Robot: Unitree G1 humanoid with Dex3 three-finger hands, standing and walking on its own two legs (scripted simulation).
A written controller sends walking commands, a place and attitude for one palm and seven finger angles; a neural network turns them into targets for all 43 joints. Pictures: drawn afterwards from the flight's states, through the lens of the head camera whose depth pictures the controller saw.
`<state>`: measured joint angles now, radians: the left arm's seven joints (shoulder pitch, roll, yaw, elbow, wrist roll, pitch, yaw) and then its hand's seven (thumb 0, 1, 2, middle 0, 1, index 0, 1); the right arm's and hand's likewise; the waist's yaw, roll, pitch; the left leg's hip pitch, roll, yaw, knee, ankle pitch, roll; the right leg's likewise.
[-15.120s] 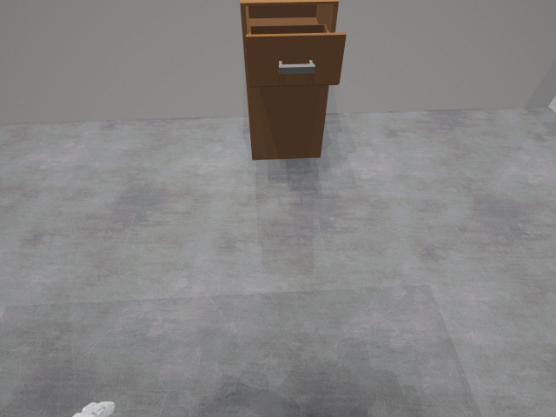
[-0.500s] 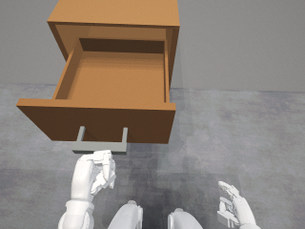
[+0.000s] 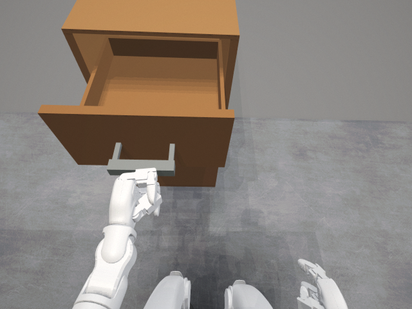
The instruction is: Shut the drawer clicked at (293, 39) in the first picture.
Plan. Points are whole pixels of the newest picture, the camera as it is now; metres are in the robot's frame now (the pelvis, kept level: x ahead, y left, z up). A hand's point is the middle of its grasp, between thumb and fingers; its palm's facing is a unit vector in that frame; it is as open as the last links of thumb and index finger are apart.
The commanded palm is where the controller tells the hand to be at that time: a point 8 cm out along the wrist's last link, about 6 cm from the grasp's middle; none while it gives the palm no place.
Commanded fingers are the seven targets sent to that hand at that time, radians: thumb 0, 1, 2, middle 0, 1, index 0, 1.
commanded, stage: push the drawer shut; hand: left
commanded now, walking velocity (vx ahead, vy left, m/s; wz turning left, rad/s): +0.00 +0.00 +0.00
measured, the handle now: (143, 158) +0.40 +0.14 +0.03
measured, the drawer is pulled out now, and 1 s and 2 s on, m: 0.23 0.11 0.00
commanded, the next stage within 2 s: none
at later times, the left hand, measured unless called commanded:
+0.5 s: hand (161, 172) +0.37 +0.10 +0.02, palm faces +0.01 -1.00 -0.04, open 3.0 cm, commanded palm +0.36 +0.15 +0.03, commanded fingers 0.00 0.90 0.90 -1.40 -1.60 -1.40 -1.60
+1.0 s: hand (165, 144) +0.44 +0.10 +0.02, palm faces +0.04 -1.00 -0.05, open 3.2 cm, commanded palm +0.43 +0.15 +0.03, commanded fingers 0.00 0.90 0.90 -1.40 -1.60 -1.40 -1.60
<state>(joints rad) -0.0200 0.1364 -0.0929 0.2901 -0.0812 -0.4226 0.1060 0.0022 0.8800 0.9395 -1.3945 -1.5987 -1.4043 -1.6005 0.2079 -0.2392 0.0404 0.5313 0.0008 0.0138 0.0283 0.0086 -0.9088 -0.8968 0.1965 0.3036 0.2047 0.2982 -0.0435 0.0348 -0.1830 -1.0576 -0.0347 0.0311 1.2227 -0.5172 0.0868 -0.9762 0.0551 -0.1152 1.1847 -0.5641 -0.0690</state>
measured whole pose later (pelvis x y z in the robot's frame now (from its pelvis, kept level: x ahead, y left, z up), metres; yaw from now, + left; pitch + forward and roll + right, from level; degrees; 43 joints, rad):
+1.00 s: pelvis -0.01 -0.01 +0.00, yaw -1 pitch +23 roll -2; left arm -0.59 0.20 0.13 0.89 -0.06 -0.53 0.10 0.01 0.87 0.94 -1.40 -1.60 -1.41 -1.60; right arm 0.29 -0.25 0.02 0.63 -0.01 0.05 0.04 0.00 -0.91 -0.90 0.20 0.30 0.20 0.30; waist -0.12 0.04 -0.17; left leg -1.13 -0.02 0.04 1.23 -0.50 0.08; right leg -1.06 0.06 -0.10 1.20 -0.54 -0.08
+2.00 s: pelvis +0.00 +0.00 -0.02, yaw -3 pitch +30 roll -5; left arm -1.05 0.41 0.31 1.29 0.03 -0.51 0.07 -0.01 0.84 0.98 -1.39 -1.60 -1.40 -1.60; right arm 0.40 -0.26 0.05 0.65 -0.06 0.09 0.08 0.00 -0.91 -0.90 0.20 0.30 0.20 0.30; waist -0.23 0.06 -0.15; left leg -1.30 0.00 0.02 1.30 -0.52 0.09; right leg -1.21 0.09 -0.13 1.22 -0.54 -0.07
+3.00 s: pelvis +0.02 +0.01 +0.00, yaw -3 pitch +28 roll -5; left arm -0.80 0.29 0.25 1.07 -0.03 -0.52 0.07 0.02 0.90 0.90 -1.40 -1.60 -1.40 -1.60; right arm 0.35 -0.25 0.02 0.62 -0.04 0.10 0.09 0.00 -0.91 -0.90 0.20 0.30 0.20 0.30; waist -0.17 0.05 -0.17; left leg -1.18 -0.01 0.03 1.23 -0.54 0.09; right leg -1.09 0.09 -0.10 1.16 -0.55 -0.06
